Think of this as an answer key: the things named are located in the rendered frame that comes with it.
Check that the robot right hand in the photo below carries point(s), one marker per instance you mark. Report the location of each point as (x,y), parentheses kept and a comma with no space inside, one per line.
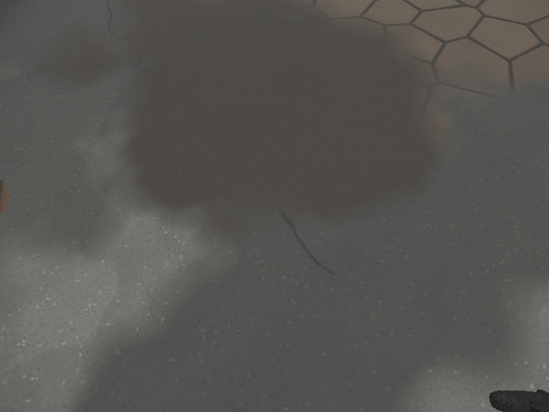
(520,401)

